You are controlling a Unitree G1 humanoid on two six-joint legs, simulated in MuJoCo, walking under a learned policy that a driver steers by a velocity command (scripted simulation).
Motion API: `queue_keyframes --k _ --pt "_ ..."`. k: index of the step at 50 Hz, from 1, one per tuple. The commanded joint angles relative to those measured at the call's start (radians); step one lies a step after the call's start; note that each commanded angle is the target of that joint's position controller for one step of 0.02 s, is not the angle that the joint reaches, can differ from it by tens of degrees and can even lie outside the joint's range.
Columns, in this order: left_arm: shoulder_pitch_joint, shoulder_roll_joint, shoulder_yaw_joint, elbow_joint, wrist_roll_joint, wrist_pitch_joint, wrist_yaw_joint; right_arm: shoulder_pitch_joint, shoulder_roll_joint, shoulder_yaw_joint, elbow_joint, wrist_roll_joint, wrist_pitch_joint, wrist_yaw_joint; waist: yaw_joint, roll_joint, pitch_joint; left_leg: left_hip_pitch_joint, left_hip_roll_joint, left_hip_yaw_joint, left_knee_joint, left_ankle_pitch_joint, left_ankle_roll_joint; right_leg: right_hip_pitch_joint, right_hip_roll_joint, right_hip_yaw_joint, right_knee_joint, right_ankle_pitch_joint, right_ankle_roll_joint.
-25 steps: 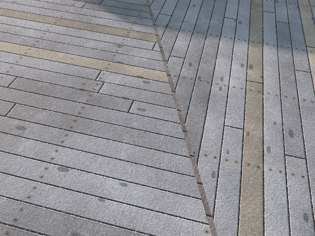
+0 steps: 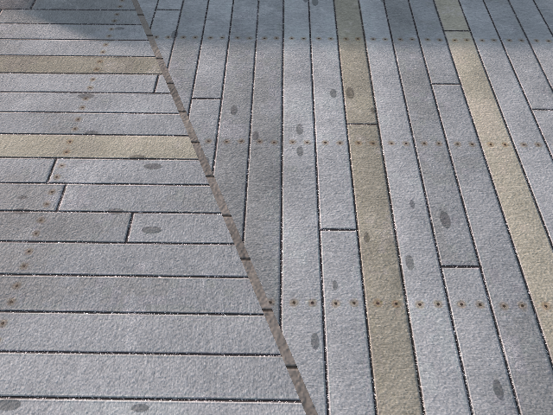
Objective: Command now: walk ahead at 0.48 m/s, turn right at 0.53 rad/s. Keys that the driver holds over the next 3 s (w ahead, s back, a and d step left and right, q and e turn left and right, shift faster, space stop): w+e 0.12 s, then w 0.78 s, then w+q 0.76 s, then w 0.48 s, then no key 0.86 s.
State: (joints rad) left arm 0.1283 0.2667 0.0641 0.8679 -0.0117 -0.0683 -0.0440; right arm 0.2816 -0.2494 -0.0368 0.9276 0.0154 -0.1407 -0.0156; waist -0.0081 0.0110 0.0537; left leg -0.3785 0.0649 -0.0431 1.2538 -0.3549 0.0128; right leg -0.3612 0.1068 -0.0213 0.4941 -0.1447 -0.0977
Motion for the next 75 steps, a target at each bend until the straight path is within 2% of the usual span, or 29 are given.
queue_keyframes --k 1,5,12,17,18,19,20,21,23,25,28,34,39,42,44,45,46,47,48,50,55,60,66,69,71,72,73,74,75 --pt "-0.005 0.114 0.023 -0.073 0.01 -0.021 0.008 0.036 -0.122 -0.042 -0.085 -0.013 -0.003 -0.012 -0.025 -0.028 -0.079 -0.203 0.075 -0.062 -0.07 0.045 -0.003 0.162 -0.275 0.403 -0.309 0.044 -0.211" --pt "0.08 0.154 0.031 -0.068 -0.001 -0.021 0.04 -0.115 -0.106 -0.042 -0.158 -0.037 0.02 -0.016 0.002 -0.045 -0.011 -0.225 0.049 -0.014 -0.351 0.234 -0.059 0.042 -0.219 0.303 -0.339 0.083 -0.188" --pt "0.233 0.14 0.025 -0.019 -0.015 -0.009 0.056 -0.326 -0.086 -0.02 -0.231 -0.014 -0.001 0.023 0.098 -0.078 -0.023 -0.13 -0.021 -0.004 -0.735 0.517 -0.04 0.16 -0.229 0.293 -0.26 0.061 -0.121" --pt "0.248 0.162 0.03 -0.012 -0.003 0.009 0.059 -0.223 -0.153 -0.041 -0.236 -0.014 -0.015 0.03 0.014 -0.119 -0.074 0.001 -0.059 0.027 -0.831 0.312 0.05 0.345 -0.272 0.345 -0.055 0.408 -0.081" --pt "0.231 0.132 0.017 -0.028 0.006 0.008 0.054 -0.077 -0.198 -0.058 -0.203 -0.024 -0.018 0.026 -0.054 -0.094 -0.199 0.231 -0.006 -0.015 -0.798 0.348 0.104 0.288 -0.216 0.297 0.126 0.474 -0.057" --pt "0.28 0.082 -0.003 -0.047 0.027 0.001 0.052 0.091 -0.273 -0.076 -0.186 -0.031 -0.015 0.024 -0.089 0.044 -0.363 0.563 0.178 -0.246 -0.755 0.379 0.2 0.074 -0.113 0.222 0.433 0.206 -0.012" --pt "0.407 0.026 -0.02 -0.033 -0.008 -0.014 0.045 0.17 -0.287 -0.088 -0.129 -0.019 0.002 0.037 -0.052 0.34 -0.441 0.797 0.346 -0.663 -0.887 0.137 0.329 -0.257 0.006 0.162 0.714 -0.408 0.046" --pt "0.327 0.138 -0.001 -0.03 -0.027 -0.021 0.047 0.146 -0.181 -0.061 -0.143 0.0 0.005 0.039 -0.082 0.185 -0.324 0.734 0.319 -0.674 -0.941 -0.061 0.277 -0.379 -0.06 0.226 0.798 -0.41 0.034" --pt "0.155 0.152 0.006 -0.072 -0.018 -0.026 0.048 0.001 -0.131 -0.039 -0.171 -0.011 0.016 0.036 -0.055 0.022 -0.099 0.457 0.238 -0.417 -0.996 0.116 0.217 -0.385 -0.146 0.151 0.747 -0.235 0.04" --pt "0.141 0.119 0.009 -0.079 0.008 -0.024 0.045 -0.025 -0.11 -0.029 -0.169 -0.027 0.015 0.043 -0.015 0.035 -0.051 0.316 0.17 -0.283 -1.032 0.361 0.197 -0.299 -0.198 0.126 0.646 -0.168 0.05" --pt "0.162 0.068 0.0 -0.081 0.004 -0.009 0.044 -0.016 -0.128 -0.034 -0.15 -0.017 0.014 0.04 0.013 0.067 -0.069 0.272 0.152 -0.201 -1.092 0.401 0.224 -0.289 -0.217 0.092 0.552 -0.114 0.079" --pt "-0.054 0.039 -0.018 -0.146 0.008 -0.02 0.034 0.063 -0.169 -0.044 -0.103 -0.001 0.033 0.02 -0.045 0.053 -0.023 0.246 0.096 -0.047 -1.127 0.451 0.182 -0.246 -0.19 0.038 0.157 0.196 0.1" --pt "-0.185 0.058 -0.017 -0.202 -0.005 -0.029 0.012 0.14 -0.179 -0.046 -0.053 0.007 0.053 0.015 -0.067 0.062 0.011 0.377 0.163 -0.066 -1.085 0.448 0.17 -0.257 -0.165 0.042 0.038 0.19 0.067" --pt "-0.143 0.096 -0.003 -0.202 -0.003 -0.037 0.002 0.123 -0.204 -0.054 -0.048 0.007 0.07 0.007 -0.016 0.079 -0.025 0.449 0.187 -0.065 -0.987 0.637 0.143 -0.158 -0.136 0.021 -0.003 0.085 0.028" --pt "0.11 0.171 0.037 -0.129 0.002 -0.036 0.013 0.1 -0.187 -0.044 -0.061 -0.001 0.08 0.003 0.108 0.062 -0.189 0.351 0.109 0.001 -0.689 0.805 0.096 0.223 -0.123 0.005 -0.016 0.116 -0.029" --pt "0.295 0.25 0.057 -0.097 0.013 -0.03 0.025 0.113 -0.141 -0.022 -0.092 -0.028 0.077 0.0 0.159 -0.079 -0.347 0.129 0.033 0.049 -0.359 0.463 0.059 0.53 -0.332 0.252 0.016 0.149 -0.098" --pt "0.31 0.284 0.061 -0.08 0.012 -0.024 0.017 0.256 -0.022 0.009 -0.086 -0.009 0.055 0.011 0.081 -0.331 -0.451 -0.242 -0.127 -0.003 -0.067 -0.221 0.015 0.793 -0.516 0.697 -0.111 -0.078 -0.246" --pt "0.285 0.18 0.037 -0.091 0.001 -0.022 0.018 0.182 -0.146 -0.018 -0.074 0.018 0.039 0.016 0.123 -0.192 -0.355 -0.353 -0.071 -0.102 0.032 -0.229 0.027 0.719 -0.489 0.686 -0.169 -0.216 -0.203" --pt "0.214 0.145 0.024 -0.101 0.0 -0.025 0.022 0.086 -0.185 -0.032 -0.103 0.036 0.031 0.018 0.113 -0.142 -0.21 -0.392 -0.027 -0.085 0.024 -0.126 0.038 0.575 -0.459 0.526 -0.196 -0.176 -0.155" --pt "0.099 0.098 0.011 -0.109 0.015 -0.033 0.019 0.028 -0.159 -0.037 -0.111 0.015 0.042 0.007 0.05 -0.054 -0.091 -0.314 0.044 -0.062 -0.069 0.024 0.025 0.336 -0.387 0.339 -0.27 -0.028 -0.116" --pt "0.077 0.11 0.021 -0.065 0.029 -0.062 0.023 0.042 -0.093 -0.035 -0.121 0.013 0.092 0.004 -0.008 -0.078 -0.034 -0.272 0.083 -0.087 -0.156 0.164 -0.006 0.185 -0.363 0.123 -0.378 0.156 -0.122" --pt "0.101 0.128 0.023 -0.037 0.026 -0.053 0.044 -0.083 -0.079 -0.033 -0.166 0.005 0.081 0.024 0.027 -0.049 -0.006 -0.296 0.053 -0.039 -0.434 0.429 -0.007 0.237 -0.305 -0.065 -0.385 0.26 -0.067" --pt "0.211 0.165 0.033 0.012 0.006 -0.012 0.056 -0.272 -0.053 -0.016 -0.273 0.006 0.081 0.064 0.097 -0.033 0.045 -0.375 0.03 0.055 -0.614 0.384 0.032 0.452 -0.376 -0.126 -0.322 0.365 -0.053" --pt "0.191 0.197 0.042 0.003 0.001 0.014 0.066 -0.257 -0.081 -0.031 -0.308 0.008 0.085 0.083 0.053 -0.075 -0.001 -0.275 -0.038 0.133 -0.632 0.24 0.077 0.514 -0.39 -0.168 -0.181 0.74 -0.025" --pt "0.169 0.222 0.048 -0.009 0.002 0.03 0.078 -0.098 -0.14 -0.065 -0.286 0.011 0.091 0.081 -0.046 -0.11 -0.104 -0.05 -0.114 0.172 -0.637 0.166 0.126 0.491 -0.377 -0.189 0.067 0.981 0.0" --pt "0.148 0.219 0.045 -0.02 -0.003 0.031 0.083 0.064 -0.198 -0.098 -0.249 0.011 0.094 0.067 -0.138 -0.079 -0.185 0.207 -0.132 0.137 -0.723 0.238 0.169 0.363 -0.338 -0.207 0.292 0.874 0.036" --pt "0.186 0.148 0.022 -0.054 0.019 0.014 0.08 0.171 -0.298 -0.128 -0.226 0.007 0.106 0.041 -0.142 0.088 -0.286 0.55 0.072 -0.202 -0.734 0.226 0.263 0.025 -0.254 -0.211 0.633 0.375 0.083" --pt "0.237 0.053 -0.015 -0.095 0.023 -0.028 0.059 0.129 -0.339 -0.124 -0.255 0.002 0.091 0.045 -0.053 0.237 -0.406 0.782 0.284 -0.777 -0.886 0.155 0.45 -0.311 -0.038 -0.01 0.91 -0.449 0.117" --pt "0.114 0.151 0.01 -0.114 -0.013 -0.062 0.04 0.144 -0.239 -0.097 -0.257 -0.004 0.084 0.047 -0.121 0.111 -0.388 0.787 0.255 -0.709 -0.934 0.129 0.394 -0.423 -0.102 0.138 0.944 -0.409 0.093"
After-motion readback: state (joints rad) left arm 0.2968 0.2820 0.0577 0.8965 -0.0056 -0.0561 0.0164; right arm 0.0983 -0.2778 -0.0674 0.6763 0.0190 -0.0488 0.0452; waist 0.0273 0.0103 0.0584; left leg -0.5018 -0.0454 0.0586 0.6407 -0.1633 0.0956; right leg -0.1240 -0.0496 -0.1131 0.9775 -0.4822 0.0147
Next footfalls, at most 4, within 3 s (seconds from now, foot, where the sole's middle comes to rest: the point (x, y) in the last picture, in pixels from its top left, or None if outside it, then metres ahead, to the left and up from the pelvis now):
0.36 left None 0.41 0.12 -0.77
0.88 right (351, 333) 0.66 -0.16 -0.77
1.44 left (269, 232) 0.98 0.05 -0.77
1.94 right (313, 154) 1.29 -0.10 -0.77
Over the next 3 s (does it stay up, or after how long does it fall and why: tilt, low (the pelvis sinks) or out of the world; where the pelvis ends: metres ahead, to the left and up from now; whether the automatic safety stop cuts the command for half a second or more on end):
stays up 1.43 0.04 0.00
